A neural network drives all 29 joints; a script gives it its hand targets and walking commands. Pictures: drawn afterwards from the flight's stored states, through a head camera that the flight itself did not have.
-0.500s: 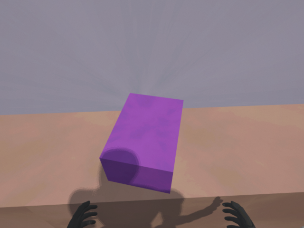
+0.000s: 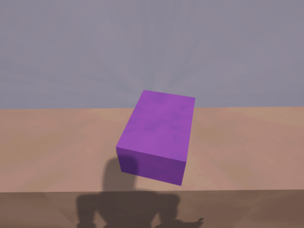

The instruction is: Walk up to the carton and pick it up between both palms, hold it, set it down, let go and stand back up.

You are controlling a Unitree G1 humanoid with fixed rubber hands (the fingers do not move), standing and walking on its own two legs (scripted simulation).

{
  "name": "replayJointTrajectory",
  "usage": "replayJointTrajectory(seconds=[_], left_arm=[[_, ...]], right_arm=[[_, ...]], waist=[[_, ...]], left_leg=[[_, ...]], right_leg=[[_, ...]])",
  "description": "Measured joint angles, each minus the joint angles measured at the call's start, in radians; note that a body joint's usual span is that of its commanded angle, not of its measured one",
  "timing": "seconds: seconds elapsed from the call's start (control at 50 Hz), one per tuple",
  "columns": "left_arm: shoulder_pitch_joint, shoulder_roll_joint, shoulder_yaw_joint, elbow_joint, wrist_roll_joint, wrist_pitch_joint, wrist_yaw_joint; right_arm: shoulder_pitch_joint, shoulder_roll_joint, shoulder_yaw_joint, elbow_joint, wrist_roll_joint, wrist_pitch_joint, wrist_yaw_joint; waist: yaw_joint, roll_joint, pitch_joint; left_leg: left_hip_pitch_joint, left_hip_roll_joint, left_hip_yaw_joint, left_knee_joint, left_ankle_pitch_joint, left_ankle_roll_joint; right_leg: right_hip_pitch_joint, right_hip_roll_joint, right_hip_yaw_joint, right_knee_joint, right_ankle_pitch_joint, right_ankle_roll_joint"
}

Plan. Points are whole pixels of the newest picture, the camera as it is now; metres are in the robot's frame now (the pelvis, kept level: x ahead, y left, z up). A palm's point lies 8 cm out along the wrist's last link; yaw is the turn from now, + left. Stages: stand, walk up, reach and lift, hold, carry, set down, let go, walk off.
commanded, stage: stand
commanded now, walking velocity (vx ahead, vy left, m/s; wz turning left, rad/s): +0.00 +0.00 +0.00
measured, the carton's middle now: (160, 132) +0.48 -0.01 -0.04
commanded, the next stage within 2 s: none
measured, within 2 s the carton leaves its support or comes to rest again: neither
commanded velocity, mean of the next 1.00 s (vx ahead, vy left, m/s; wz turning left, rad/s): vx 0.00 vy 0.00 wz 0.00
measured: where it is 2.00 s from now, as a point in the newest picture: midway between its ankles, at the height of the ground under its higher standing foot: outside the picture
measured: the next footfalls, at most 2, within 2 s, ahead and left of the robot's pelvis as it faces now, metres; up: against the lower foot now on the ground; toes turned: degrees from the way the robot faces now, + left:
none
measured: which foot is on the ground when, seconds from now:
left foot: down 0.00-1.00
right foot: down 0.00-1.00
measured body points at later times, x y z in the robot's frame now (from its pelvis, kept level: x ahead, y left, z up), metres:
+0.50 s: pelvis -0.04 +0.01 -0.01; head -0.05 +0.01 +0.44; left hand -0.03 +0.27 -0.14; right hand +0.00 -0.26 -0.14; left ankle +0.06 +0.13 -0.73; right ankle -0.03 -0.14 -0.73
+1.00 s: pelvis -0.02 -0.01 -0.01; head -0.02 +0.00 +0.44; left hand +0.02 +0.25 -0.14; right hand +0.01 -0.26 -0.15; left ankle +0.06 +0.13 -0.73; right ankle -0.03 -0.14 -0.73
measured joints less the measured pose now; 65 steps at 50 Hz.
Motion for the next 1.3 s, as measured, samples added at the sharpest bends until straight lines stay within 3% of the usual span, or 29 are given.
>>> replayJointTrajectory(seconds=[0.34, 0.82, 1.3], left_arm=[[0.048, 0.007, -0.012, 0.052, 0.004, 0.004, 0.003], [0.058, -0.001, -0.001, 0.102, -0.003, 0.022, 0.009], [-0.01, -0.008, -0.011, 0.125, -0.015, 0.012, 0.02]], right_arm=[[0.028, -0.002, -0.002, 0.035, 0.0, 0.023, 0.002], [0.08, 0.007, -0.023, 0.051, -0.006, 0.033, -0.004], [0.008, 0.019, 0.006, 0.071, 0.004, 0.022, -0.025]], waist=[[-0.005, -0.003, 0.013], [-0.008, 0.005, -0.014], [-0.002, -0.01, 0.002]], left_leg=[[-0.081, -0.014, -0.011, 0.035, 0.028, 0.017], [-0.099, -0.015, -0.035, 0.08, 0.014, -0.002], [-0.048, -0.013, -0.039, 0.042, -0.031, -0.011]], right_leg=[[-0.089, -0.011, -0.006, 0.065, 0.018, 0.009], [-0.11, 0.0, -0.012, 0.131, -0.027, -0.008], [-0.035, 0.003, -0.018, 0.044, -0.045, -0.012]])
